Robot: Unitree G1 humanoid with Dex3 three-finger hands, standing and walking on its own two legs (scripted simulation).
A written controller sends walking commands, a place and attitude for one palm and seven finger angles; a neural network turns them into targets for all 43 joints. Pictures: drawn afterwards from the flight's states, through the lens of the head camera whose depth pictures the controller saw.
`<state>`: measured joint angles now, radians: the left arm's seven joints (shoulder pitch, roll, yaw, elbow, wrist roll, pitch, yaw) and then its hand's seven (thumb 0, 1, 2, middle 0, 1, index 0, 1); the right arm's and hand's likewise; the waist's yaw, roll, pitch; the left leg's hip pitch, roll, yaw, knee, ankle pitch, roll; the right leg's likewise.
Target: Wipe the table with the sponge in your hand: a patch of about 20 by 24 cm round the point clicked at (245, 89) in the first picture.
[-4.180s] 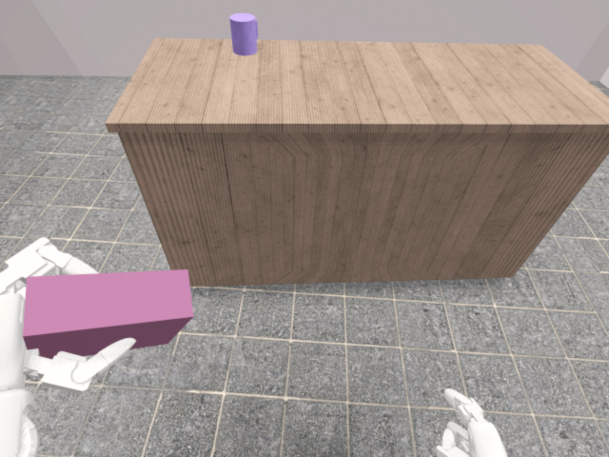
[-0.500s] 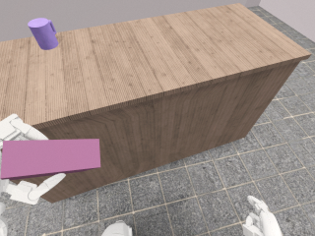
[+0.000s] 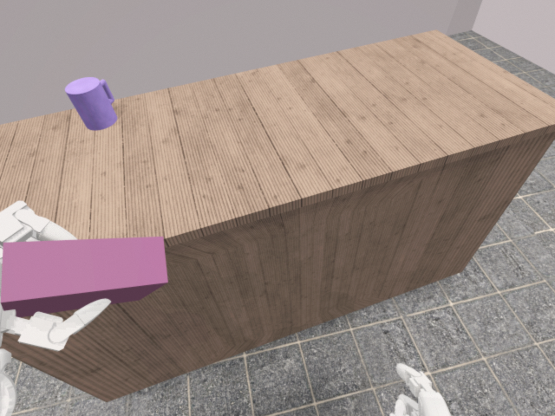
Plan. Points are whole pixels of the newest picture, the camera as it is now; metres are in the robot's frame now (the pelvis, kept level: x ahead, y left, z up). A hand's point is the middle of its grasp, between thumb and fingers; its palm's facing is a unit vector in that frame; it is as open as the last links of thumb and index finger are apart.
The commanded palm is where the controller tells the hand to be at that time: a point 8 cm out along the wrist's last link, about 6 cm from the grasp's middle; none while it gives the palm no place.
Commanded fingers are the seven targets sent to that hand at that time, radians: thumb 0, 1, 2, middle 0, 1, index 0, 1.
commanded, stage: take the last steps up to it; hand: left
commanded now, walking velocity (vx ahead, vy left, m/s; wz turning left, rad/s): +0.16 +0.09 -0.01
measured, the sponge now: (109, 275) +0.23 +0.20 +0.17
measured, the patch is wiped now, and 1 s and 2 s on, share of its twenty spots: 0.00 0.00 0.00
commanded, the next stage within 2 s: come to a stop and stand still in 0.08 s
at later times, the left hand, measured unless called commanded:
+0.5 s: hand (34, 254) +0.24 +0.28 +0.19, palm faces +0.41 -0.82 -0.40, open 9.5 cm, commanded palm +0.18 +0.30 +0.19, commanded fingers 0.00 0.10 1.30 -1.20 -1.60 -1.20 -1.60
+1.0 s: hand (62, 317) +0.18 +0.22 +0.17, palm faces +0.35 -0.81 -0.46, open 9.4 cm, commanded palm +0.12 +0.27 +0.19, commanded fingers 0.00 0.10 1.30 -1.20 -1.60 -1.20 -1.60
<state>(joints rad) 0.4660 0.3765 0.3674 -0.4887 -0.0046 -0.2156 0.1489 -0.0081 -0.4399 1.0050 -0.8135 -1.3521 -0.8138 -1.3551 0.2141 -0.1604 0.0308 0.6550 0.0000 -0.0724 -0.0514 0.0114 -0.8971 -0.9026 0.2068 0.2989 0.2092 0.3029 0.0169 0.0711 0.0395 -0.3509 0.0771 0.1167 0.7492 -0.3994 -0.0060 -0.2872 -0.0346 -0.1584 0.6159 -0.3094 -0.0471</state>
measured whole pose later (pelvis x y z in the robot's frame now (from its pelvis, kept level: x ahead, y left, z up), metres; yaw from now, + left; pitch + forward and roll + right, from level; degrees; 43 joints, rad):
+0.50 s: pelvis +0.01 +0.03 +0.01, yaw -1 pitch -2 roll -1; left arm 0.43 0.40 0.39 -0.53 -0.02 -0.19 0.16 -0.01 -0.44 1.01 -0.81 -1.35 -0.81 -1.35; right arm 0.18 -0.14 0.02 0.57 -0.01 -0.07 -0.03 0.01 -0.90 -0.90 0.20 0.30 0.20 0.30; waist 0.01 -0.03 0.08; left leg -0.29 0.08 0.12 0.50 -0.17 0.01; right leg -0.34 -0.01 -0.06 0.85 -0.45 0.03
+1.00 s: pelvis -0.04 -0.01 +0.02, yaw +0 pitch +0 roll +2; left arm 0.50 0.36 0.33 -0.45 -0.01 -0.19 0.15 -0.01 -0.44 1.01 -0.82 -1.35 -0.82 -1.35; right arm 0.23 -0.28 -0.04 0.63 0.00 -0.05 -0.06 0.01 -0.90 -0.90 0.20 0.30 0.20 0.30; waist -0.02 0.00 0.04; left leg -0.33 0.03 0.07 0.71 -0.35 -0.02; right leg -0.24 -0.03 -0.11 0.45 -0.21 -0.06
